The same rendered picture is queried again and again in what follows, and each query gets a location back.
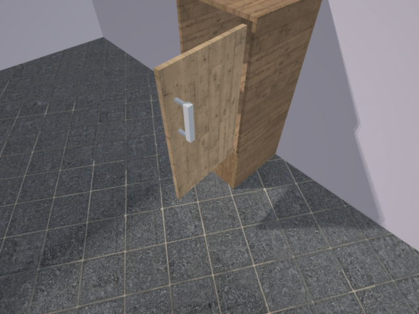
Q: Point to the handle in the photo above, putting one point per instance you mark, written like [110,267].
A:
[188,119]

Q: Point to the cupboard door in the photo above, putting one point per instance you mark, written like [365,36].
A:
[209,77]

